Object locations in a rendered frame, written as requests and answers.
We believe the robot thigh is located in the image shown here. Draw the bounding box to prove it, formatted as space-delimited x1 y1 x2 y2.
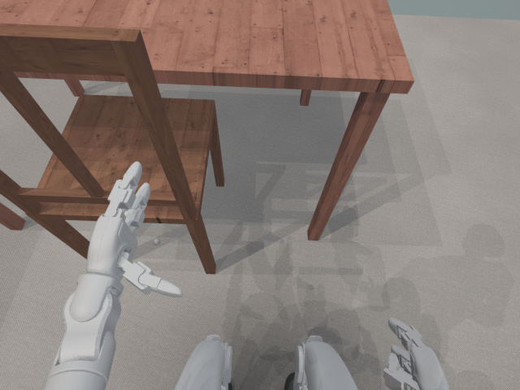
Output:
295 341 358 390
174 340 232 390

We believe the table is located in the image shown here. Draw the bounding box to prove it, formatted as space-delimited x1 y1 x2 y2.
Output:
0 0 414 241

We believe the left robot forearm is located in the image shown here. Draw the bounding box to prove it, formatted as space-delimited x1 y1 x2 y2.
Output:
44 272 124 390

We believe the chair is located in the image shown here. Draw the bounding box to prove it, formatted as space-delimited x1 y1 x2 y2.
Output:
0 24 224 275

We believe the left robot thigh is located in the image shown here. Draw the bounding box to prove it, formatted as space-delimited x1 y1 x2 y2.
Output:
174 340 232 390

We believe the right robot hand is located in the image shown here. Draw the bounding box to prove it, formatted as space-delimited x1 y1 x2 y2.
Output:
383 318 449 390

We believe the right robot thigh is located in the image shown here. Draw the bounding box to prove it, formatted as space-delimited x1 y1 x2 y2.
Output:
295 341 358 390

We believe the left robot hand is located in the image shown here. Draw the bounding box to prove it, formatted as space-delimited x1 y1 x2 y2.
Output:
86 161 183 297

